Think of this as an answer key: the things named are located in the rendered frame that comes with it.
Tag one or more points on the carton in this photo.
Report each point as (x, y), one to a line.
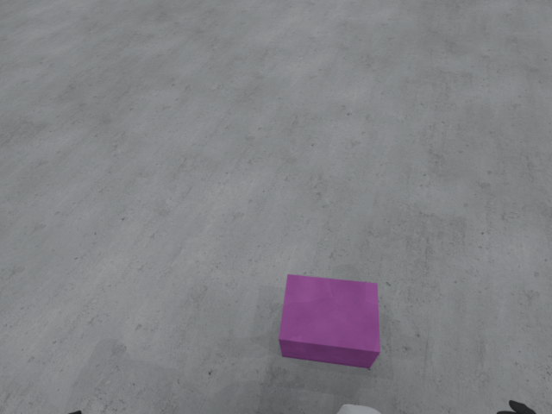
(330, 320)

